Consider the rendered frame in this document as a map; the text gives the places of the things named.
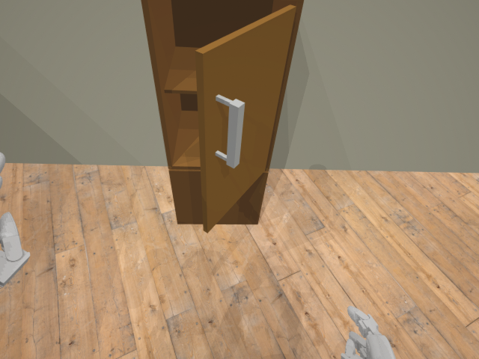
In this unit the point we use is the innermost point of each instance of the cupboard door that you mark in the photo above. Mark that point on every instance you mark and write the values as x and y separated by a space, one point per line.
247 65

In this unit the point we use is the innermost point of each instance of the left robot hand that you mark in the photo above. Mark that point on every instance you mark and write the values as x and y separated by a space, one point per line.
12 256

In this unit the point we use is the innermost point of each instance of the right robot hand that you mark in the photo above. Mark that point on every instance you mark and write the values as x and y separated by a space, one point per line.
376 345

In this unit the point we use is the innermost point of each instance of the handle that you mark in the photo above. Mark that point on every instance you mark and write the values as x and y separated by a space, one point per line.
235 123

